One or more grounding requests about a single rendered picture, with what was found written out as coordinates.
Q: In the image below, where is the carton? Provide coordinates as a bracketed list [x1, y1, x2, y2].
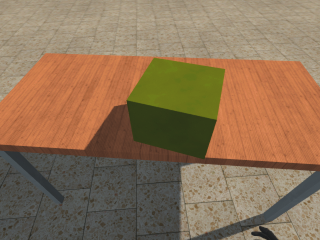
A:
[126, 58, 225, 159]

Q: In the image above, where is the table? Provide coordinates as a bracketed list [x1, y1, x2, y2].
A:
[0, 53, 320, 221]

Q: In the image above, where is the right robot hand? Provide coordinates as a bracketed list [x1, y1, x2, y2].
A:
[251, 226, 278, 240]

